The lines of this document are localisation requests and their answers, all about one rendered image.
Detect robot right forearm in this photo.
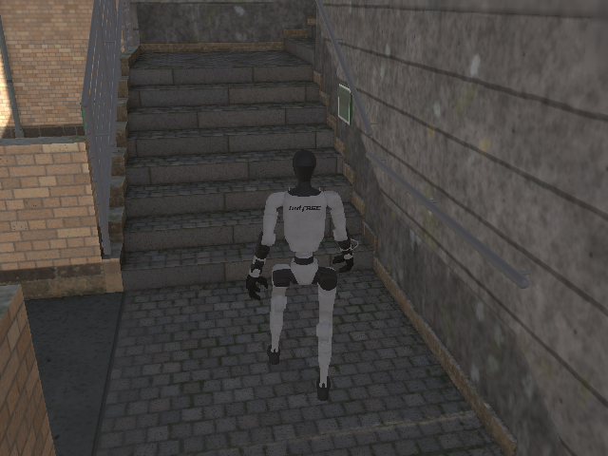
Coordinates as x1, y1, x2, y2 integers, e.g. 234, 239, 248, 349
337, 227, 353, 259

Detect humanoid robot torso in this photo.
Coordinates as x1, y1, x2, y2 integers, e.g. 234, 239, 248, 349
282, 187, 327, 285

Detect robot right hand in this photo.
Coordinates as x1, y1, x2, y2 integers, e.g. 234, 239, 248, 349
332, 255, 354, 273

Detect robot left hand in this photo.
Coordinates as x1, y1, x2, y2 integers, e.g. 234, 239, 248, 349
246, 275, 268, 300

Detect robot left shin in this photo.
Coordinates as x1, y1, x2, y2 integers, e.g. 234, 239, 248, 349
270, 295, 283, 352

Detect left robot upper arm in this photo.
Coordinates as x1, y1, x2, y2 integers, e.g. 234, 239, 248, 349
261, 192, 285, 246

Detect robot left forearm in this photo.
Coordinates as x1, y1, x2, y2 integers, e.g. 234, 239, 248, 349
249, 231, 270, 277

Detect right robot upper arm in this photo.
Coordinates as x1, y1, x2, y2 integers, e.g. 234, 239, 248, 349
324, 191, 348, 241

